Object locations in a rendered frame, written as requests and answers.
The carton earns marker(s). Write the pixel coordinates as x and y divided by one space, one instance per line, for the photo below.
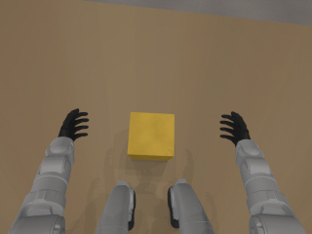
151 136

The right robot upper arm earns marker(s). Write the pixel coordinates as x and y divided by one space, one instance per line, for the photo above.
274 224

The robot left forearm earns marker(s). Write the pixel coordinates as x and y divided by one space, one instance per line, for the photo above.
47 194

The left robot hand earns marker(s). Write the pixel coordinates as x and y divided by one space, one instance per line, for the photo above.
68 128

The right robot hand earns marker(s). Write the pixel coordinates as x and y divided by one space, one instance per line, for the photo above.
239 130

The robot right forearm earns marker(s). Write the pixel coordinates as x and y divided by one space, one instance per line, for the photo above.
264 195

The left robot upper arm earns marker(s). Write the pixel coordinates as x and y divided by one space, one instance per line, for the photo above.
40 224

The robot left foot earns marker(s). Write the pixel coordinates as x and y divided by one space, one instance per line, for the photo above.
131 222

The robot right shin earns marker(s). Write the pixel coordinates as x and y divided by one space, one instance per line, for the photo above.
175 212

